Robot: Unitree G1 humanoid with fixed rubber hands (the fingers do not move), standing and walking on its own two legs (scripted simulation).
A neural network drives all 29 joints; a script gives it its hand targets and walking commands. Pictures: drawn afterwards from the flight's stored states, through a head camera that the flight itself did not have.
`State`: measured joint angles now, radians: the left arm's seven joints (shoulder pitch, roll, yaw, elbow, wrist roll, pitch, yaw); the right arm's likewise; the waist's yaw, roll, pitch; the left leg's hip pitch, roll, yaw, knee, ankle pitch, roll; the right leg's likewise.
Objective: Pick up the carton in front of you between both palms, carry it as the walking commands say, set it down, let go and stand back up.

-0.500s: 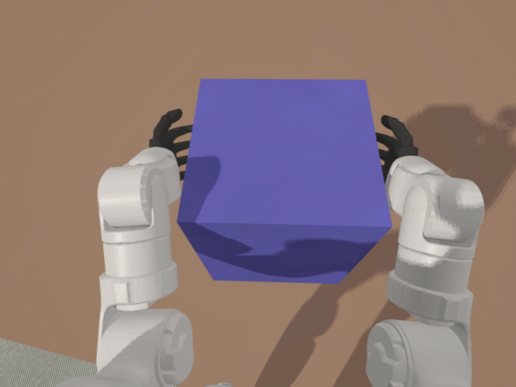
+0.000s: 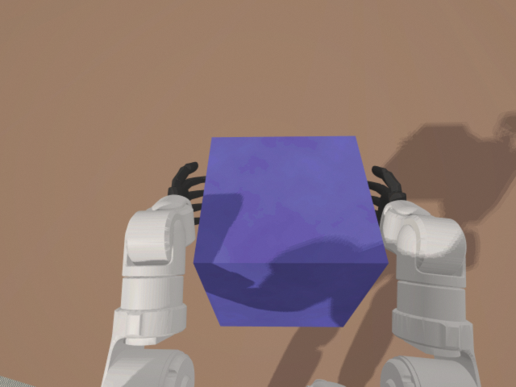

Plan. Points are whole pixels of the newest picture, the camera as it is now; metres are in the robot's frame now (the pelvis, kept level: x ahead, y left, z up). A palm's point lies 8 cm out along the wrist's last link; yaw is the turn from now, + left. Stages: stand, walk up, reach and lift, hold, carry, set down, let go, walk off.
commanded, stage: carry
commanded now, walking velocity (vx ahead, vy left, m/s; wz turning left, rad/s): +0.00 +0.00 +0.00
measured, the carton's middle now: (282, 239) +0.35 +0.00 +0.01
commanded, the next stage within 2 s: none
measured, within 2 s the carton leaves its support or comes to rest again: neither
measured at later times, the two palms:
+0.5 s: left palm (216, 51) +0.52 +0.10 +0.22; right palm (445, 86) +0.47 -0.19 +0.21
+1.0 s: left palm out of the picture +0.65 +0.07 +0.25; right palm out of the picture +0.65 -0.23 +0.25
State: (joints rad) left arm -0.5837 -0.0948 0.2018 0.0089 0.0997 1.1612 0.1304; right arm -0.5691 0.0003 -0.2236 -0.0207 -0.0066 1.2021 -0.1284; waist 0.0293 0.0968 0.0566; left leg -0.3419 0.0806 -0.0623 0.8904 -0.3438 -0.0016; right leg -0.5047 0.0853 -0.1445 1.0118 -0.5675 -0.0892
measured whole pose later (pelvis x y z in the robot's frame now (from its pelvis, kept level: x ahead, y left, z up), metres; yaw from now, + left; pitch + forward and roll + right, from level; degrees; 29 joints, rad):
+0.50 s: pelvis +0.13 +0.00 +0.07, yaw -3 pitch +2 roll -1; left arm -0.79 -0.01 0.25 0.13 0.09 1.30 0.12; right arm -0.71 0.00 -0.24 0.07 -0.04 1.29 -0.13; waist -0.09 0.03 -0.01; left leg -0.39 -0.06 0.14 0.43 -0.09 0.14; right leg -0.45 0.01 0.03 0.89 -0.48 -0.03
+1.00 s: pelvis +0.28 -0.07 +0.07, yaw -4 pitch +4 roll +1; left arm -0.81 0.02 0.22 0.18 0.03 1.33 0.14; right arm -0.85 -0.04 -0.25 0.19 -0.05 1.36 -0.13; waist 0.06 0.01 -0.10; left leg -0.68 0.04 0.06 0.97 -0.30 0.02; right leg -0.13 0.02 -0.05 0.39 -0.35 -0.05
